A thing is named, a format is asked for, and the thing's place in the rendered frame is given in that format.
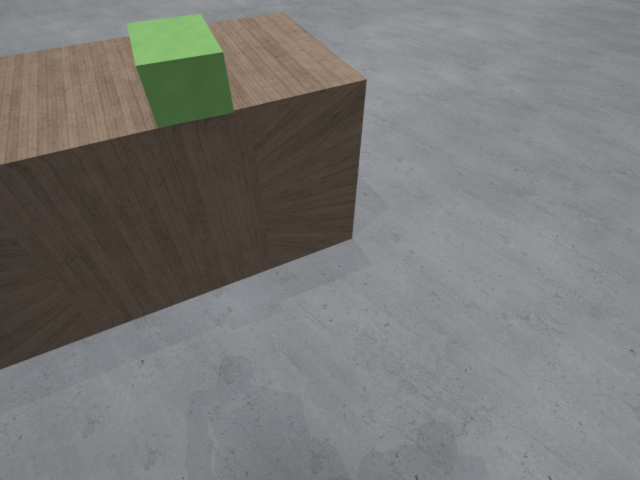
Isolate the pedestal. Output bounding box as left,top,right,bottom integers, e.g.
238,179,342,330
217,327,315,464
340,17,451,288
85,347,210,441
0,12,367,370

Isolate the carton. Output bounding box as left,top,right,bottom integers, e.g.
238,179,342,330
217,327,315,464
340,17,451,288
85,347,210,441
127,14,234,128

